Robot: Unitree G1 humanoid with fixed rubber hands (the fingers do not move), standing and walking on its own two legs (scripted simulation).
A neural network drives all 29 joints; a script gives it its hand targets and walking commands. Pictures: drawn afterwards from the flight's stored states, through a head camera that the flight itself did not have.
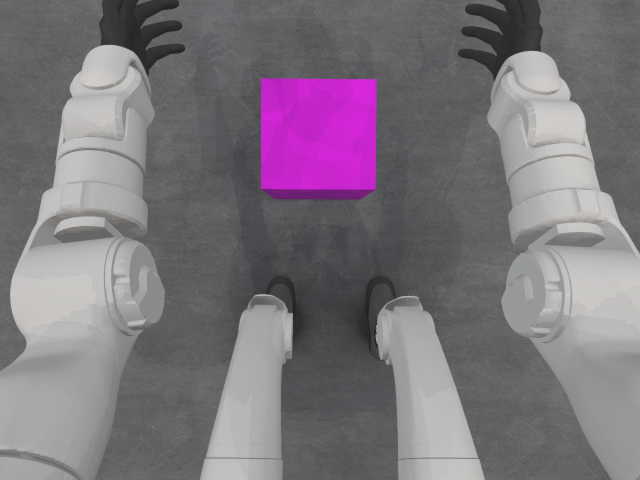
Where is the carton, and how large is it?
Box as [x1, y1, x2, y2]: [261, 78, 376, 198]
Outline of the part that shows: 261,78 261,188 275,198 361,198 375,189 376,79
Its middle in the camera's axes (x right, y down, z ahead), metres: +0.00 -0.20 +0.83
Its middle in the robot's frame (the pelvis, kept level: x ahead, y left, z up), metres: +0.53 +0.03 -0.52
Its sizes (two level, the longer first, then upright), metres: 0.210 0.200 0.250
